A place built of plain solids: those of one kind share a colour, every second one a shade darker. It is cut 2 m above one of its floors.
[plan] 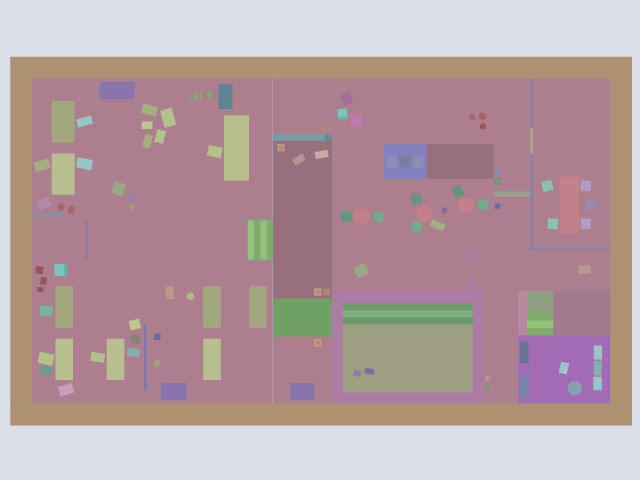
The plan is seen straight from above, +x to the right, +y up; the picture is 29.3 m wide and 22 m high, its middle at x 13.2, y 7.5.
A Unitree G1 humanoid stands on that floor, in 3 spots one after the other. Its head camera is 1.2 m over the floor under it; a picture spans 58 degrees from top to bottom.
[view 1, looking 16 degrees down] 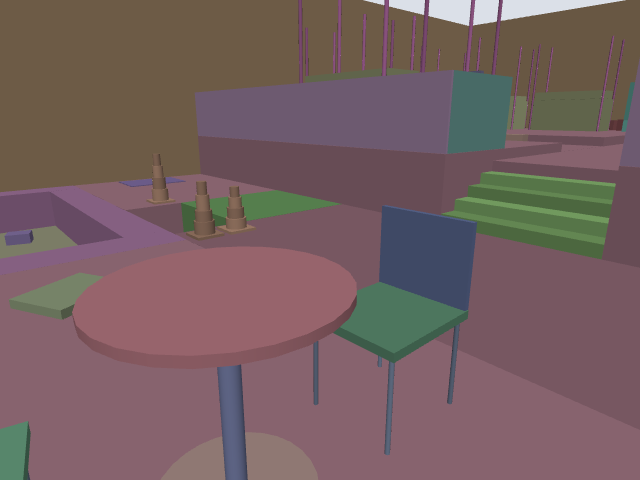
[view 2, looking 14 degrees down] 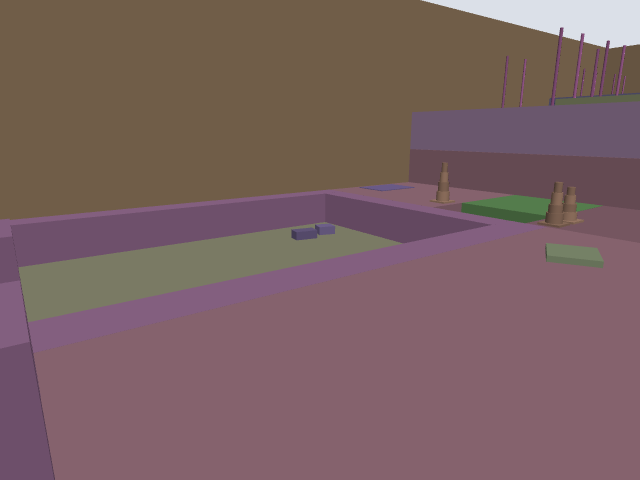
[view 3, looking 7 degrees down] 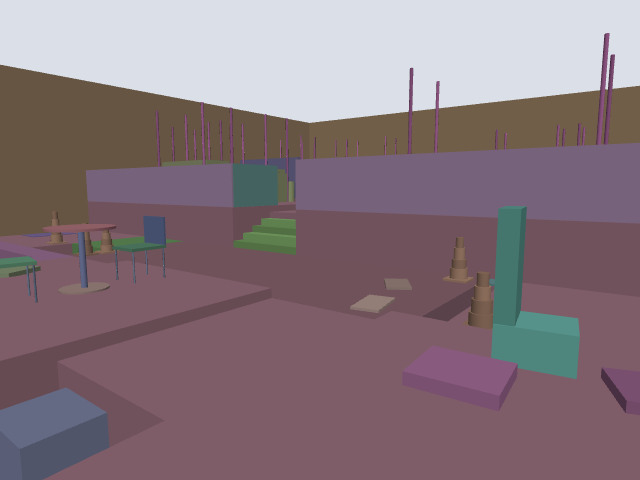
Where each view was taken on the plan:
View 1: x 15.66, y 9.60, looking -131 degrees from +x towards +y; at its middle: floor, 4.79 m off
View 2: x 19.94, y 8.14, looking -126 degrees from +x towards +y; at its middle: floor_pit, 8.10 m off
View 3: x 17.45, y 13.81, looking -143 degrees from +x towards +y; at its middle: floor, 8.07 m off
